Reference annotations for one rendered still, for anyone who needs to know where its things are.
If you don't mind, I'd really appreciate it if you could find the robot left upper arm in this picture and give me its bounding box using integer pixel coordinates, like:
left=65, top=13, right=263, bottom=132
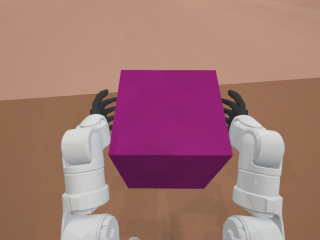
left=62, top=213, right=120, bottom=240

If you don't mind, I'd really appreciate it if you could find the robot right forearm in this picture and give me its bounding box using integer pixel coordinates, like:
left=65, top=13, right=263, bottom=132
left=228, top=115, right=285, bottom=240

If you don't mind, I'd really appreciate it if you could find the robot right upper arm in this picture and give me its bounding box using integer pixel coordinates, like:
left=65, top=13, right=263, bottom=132
left=222, top=215, right=284, bottom=240

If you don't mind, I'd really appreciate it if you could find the robot left forearm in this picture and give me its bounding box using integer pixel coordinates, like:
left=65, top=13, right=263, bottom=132
left=60, top=114, right=111, bottom=240

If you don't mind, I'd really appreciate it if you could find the right robot hand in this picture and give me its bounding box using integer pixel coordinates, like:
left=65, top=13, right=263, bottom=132
left=221, top=90, right=248, bottom=132

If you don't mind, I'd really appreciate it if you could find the left robot hand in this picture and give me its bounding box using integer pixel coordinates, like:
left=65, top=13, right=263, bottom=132
left=90, top=89, right=117, bottom=131

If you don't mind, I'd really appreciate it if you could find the carton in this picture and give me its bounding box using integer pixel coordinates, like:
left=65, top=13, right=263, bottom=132
left=108, top=70, right=233, bottom=189

